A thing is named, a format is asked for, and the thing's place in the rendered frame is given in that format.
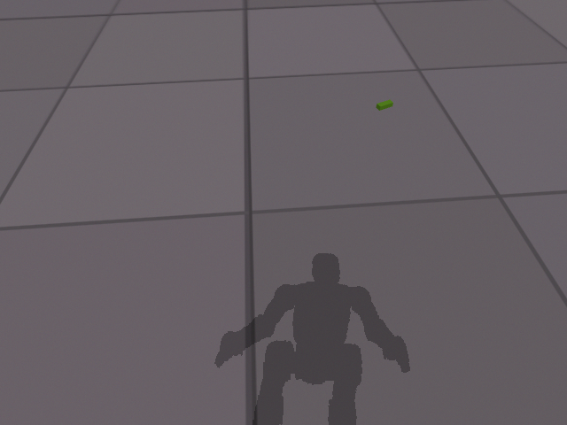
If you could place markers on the small box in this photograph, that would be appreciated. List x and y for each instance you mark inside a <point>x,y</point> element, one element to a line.
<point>384,105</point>

